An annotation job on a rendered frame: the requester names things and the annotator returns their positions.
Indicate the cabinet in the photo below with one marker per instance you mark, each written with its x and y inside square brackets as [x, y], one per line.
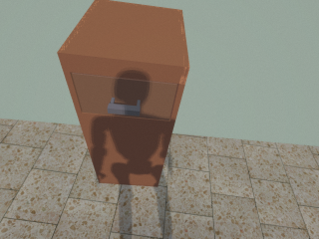
[131, 41]

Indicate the drawer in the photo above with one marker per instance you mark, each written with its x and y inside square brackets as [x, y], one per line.
[95, 92]

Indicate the handle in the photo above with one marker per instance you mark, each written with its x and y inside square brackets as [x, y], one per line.
[127, 110]

